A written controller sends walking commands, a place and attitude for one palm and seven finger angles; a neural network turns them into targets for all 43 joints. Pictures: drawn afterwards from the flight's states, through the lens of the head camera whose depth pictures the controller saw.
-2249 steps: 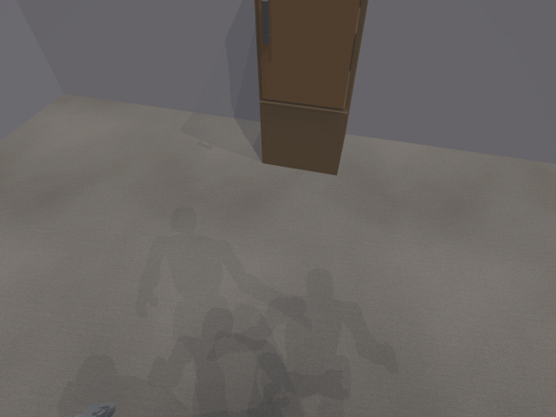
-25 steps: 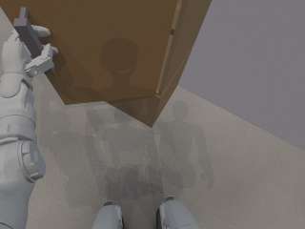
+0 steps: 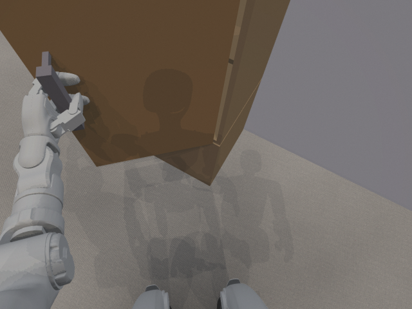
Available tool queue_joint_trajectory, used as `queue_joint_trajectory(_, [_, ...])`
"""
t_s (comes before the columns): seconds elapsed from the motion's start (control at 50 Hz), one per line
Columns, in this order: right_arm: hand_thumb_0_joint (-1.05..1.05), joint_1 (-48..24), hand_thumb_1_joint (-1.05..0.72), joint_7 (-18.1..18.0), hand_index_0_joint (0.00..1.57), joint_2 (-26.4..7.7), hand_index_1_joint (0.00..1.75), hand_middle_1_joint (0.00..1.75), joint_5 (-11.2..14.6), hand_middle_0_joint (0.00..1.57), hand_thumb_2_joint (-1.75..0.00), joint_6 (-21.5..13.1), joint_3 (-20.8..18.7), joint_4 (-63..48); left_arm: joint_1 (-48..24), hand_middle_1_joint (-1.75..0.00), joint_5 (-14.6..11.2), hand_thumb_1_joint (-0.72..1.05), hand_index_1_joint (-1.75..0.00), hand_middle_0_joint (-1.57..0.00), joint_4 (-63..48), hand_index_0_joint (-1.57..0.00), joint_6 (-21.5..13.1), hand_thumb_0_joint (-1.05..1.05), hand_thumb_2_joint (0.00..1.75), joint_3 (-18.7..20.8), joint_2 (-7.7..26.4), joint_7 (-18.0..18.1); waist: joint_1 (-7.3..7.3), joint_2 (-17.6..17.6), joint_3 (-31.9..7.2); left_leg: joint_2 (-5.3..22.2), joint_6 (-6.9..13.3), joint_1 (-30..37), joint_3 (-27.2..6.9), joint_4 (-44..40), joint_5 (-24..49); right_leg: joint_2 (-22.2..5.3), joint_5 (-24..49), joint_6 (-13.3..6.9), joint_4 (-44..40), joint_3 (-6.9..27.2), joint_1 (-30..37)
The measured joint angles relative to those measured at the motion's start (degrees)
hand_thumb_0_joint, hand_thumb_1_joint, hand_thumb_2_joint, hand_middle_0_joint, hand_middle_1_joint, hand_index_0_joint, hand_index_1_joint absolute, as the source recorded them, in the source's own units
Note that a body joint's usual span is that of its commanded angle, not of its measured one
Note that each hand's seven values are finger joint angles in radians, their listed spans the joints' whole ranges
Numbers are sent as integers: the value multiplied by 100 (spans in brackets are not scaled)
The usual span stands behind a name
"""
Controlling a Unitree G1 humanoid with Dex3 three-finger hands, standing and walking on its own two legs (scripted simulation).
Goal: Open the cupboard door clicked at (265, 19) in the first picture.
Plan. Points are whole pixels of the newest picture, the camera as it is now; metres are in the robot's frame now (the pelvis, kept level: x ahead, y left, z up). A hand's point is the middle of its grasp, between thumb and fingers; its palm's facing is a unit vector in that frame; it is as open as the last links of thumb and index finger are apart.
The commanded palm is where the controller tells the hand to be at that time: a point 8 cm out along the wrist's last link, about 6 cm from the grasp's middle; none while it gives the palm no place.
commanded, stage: pull the door open along its arc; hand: left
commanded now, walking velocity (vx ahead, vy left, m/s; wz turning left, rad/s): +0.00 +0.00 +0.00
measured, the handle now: (63, 94) +0.52 +0.24 +0.07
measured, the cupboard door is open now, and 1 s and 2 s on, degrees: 44 80 82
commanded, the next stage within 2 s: open thumb and fingers to let go in 0.60 s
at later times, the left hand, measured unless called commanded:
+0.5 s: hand (134, 189) +0.32 +0.10 +0.07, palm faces +0.44 -0.90 +0.02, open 6.4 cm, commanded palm +0.24 +0.17 +0.07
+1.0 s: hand (150, 193) +0.31 +0.07 +0.07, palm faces +0.50 -0.86 -0.03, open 8.1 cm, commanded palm +0.27 +0.11 +0.07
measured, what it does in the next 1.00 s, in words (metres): shifts its weight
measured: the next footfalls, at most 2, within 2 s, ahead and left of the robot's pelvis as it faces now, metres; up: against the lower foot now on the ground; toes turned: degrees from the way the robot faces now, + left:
none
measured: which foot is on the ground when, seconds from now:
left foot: down 0.00-1.00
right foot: down 0.00-1.00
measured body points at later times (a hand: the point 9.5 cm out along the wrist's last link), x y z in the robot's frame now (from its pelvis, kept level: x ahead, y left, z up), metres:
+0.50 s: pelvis +0.02 -0.02 +0.02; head +0.06 -0.03 +0.46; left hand +0.29 +0.14 +0.07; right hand +0.22 -0.22 -0.07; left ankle -0.01 +0.10 -0.68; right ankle +0.00 -0.14 -0.68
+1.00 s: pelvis +0.00 -0.06 +0.01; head +0.04 -0.08 +0.46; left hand +0.28 +0.12 +0.07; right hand +0.17 -0.27 -0.11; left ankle -0.01 +0.10 -0.68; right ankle +0.00 -0.14 -0.68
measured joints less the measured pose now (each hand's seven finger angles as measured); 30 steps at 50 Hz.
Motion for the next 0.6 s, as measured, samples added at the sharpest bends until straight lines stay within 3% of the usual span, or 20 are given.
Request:
queue_joint_trajectory(0.12, [1,-96,-90,85,20,44,30,30,96,20,-90,-68,-93,-157,1434,-135,-310,72,-135,-35,-1441,-34,54,0,73,-471,-637,122,204,1,-89,-31,-2,542,74,-327,18,-24,7,5,-272,65,497])
queue_joint_trajectory(0.14, [1,-128,-90,97,20,54,30,30,93,20,-90,-106,-118,-187,1696,-135,-359,71,-135,-35,-1762,-34,95,0,73,-562,-803,233,261,5,-105,-33,-4,618,82,-370,20,-26,10,4,-310,72,568])
queue_joint_trajectory(0.2, [1,-305,-90,164,20,92,30,30,40,20,-90,-261,-177,-236,2424,-135,-372,69,-135,-34,-2714,-36,159,2,71,-954,-1450,1060,419,15,-125,-66,-12,820,96,-471,25,-59,4,4,-366,78,751])
queue_joint_trajectory(0.3, [1,-782,-90,264,20,225,30,30,-137,20,-90,-314,-162,-347,3388,-135,162,68,-132,-34,-3896,-35,289,2,71,-1679,-2307,2416,608,-53,-129,-134,-37,1063,97,-509,9,-128,-113,-16,-274,71,949])
queue_joint_trajectory(0.4, [1,-1227,-90,233,20,410,30,30,-259,20,-90,-205,-90,-493,4110,-130,668,66,-132,-33,-4575,-35,574,3,70,-2410,-2772,3364,730,-85,-117,-161,-106,1326,42,-526,-13,-154,-224,-79,-184,16,1189])
queue_joint_trajectory(0.48, [1,-1422,-90,133,20,540,30,30,-325,20,-90,-129,-23,-560,4515,-127,938,65,-132,-33,-4852,-35,793,3,69,-2830,-2989,3823,788,-91,-126,-163,-180,1533,-44,-578,-13,-154,-289,-149,-178,-71,1403])
queue_joint_trajectory(0.6, [1,-1431,-90,4,20,609,30,30,-403,20,-90,-111,12,-542,4857,-126,1175,64,-132,-33,-5021,-35,919,3,69,-3118,-3135,4087,818,-101,-133,-158,-295,1720,-192,-670,18,-143,-355,-261,-198,-220,1611])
